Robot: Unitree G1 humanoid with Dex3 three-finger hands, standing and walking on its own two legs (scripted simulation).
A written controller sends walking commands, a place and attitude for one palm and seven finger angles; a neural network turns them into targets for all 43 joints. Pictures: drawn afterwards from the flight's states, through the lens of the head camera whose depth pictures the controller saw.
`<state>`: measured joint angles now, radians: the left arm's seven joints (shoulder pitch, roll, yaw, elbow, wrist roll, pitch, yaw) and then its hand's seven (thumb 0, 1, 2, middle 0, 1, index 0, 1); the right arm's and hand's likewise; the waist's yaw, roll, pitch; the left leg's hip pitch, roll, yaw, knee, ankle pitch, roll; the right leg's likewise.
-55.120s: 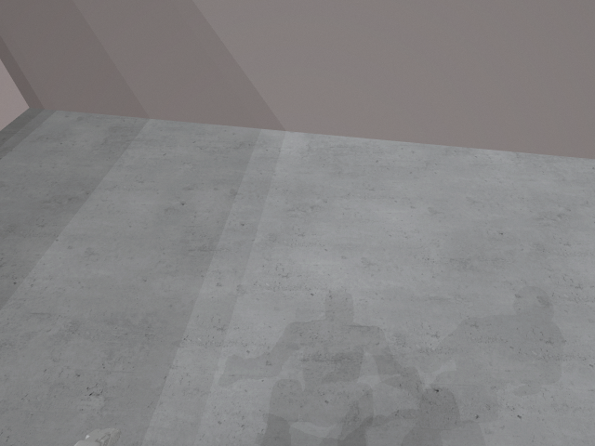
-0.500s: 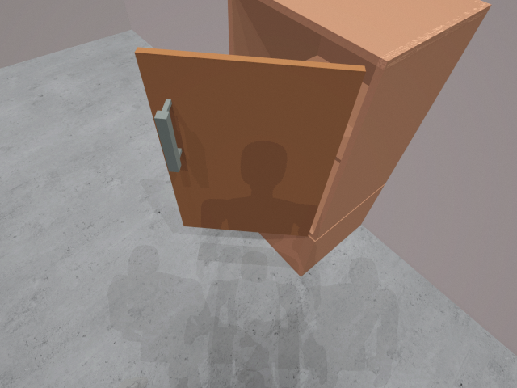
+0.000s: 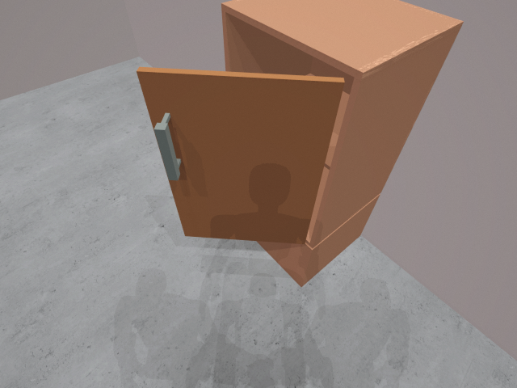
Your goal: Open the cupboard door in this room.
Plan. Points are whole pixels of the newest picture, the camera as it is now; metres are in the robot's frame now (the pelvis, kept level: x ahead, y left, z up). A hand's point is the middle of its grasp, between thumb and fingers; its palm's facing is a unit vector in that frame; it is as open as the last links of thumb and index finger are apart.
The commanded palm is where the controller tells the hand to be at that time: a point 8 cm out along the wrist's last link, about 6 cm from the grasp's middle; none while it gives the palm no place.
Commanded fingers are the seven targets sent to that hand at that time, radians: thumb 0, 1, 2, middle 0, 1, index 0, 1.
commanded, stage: come to a stop and stand still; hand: left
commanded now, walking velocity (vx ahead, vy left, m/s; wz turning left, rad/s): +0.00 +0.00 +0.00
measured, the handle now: (170, 147) +0.61 +0.23 -0.01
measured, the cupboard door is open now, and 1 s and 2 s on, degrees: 46 46 46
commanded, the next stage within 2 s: look again from close up in 0.34 s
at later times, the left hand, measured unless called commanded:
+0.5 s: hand out of the picture +0.00 +0.15 -0.18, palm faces +0.01 -0.98 -0.19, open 7.3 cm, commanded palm none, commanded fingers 0.00 0.90 0.90 -0.20 -0.30 -0.20 -0.30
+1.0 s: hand out of the picture +0.03 +0.20 -0.18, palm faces -0.01 -0.97 -0.23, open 7.3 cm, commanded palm none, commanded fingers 0.00 0.90 0.90 -0.20 -0.30 -0.20 -0.30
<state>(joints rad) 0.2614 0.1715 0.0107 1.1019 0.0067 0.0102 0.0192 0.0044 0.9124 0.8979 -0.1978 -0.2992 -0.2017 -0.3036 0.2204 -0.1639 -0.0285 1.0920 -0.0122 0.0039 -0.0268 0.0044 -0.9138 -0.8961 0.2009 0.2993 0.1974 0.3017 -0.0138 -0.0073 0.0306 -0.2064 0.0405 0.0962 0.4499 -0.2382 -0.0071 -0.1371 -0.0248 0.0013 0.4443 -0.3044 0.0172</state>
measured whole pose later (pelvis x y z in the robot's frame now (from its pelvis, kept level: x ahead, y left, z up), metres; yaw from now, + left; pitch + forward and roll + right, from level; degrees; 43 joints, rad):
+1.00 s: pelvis +0.01 +0.01 -0.01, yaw -1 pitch +0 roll +0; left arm 0.26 0.20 0.00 1.05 0.01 -0.01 0.03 0.00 0.91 0.90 -0.20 -0.30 -0.20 -0.30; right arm 0.22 -0.17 0.00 1.06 -0.02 -0.02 -0.02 0.01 -0.92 -0.90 0.20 0.30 0.20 0.30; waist 0.00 -0.01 0.02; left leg -0.23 0.03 0.10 0.53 -0.29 0.01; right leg -0.17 -0.04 0.02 0.52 -0.35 0.03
